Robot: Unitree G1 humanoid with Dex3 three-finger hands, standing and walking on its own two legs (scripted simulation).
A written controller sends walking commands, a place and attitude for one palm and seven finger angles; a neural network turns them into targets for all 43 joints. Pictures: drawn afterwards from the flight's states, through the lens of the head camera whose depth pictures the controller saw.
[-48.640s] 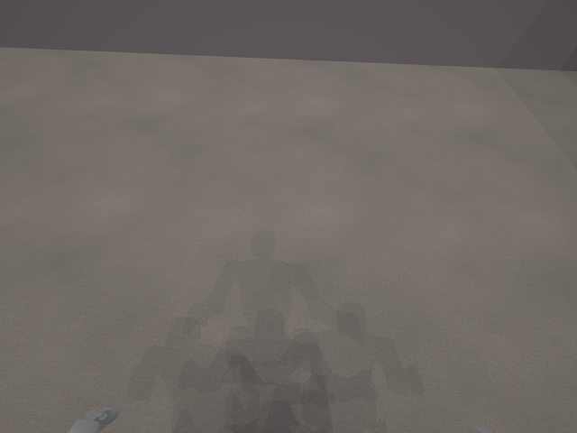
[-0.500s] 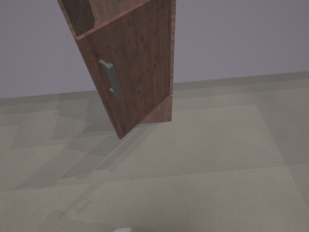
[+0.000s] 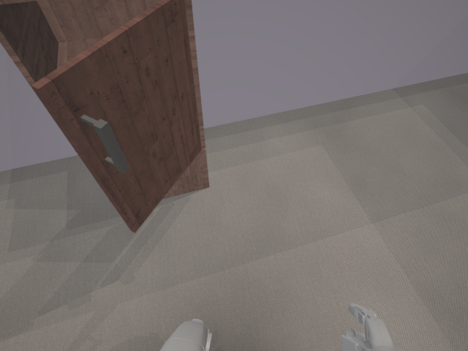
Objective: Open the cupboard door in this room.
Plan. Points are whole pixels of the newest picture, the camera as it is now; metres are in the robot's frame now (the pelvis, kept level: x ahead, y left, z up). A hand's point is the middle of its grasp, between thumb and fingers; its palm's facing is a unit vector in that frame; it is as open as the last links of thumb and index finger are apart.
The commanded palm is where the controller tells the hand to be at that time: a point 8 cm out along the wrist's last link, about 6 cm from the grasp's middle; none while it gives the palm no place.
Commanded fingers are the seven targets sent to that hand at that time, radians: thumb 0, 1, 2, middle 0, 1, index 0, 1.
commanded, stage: walk to a spot facing it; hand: left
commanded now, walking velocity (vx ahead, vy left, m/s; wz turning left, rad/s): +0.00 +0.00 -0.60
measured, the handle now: (106, 145) +0.48 +0.34 -0.01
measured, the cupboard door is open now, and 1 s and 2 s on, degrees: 44 44 44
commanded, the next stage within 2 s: none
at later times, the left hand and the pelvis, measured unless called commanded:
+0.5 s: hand (140, 312) +0.18 +0.22 -0.17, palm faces -0.34 -0.92 -0.21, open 7.4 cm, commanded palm none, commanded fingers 0.00 0.90 0.90 -0.20 -0.30 -0.20 -0.30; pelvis +0.01 +0.05 +0.00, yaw -20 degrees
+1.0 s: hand (167, 324) +0.17 +0.15 -0.17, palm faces -0.51 -0.84 -0.19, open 7.4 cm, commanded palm none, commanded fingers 0.00 0.90 0.90 -0.20 -0.30 -0.20 -0.30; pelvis +0.03 +0.02 +0.00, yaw -36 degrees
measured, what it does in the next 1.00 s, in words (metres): steps on the spot, turning right: left foot, then right foot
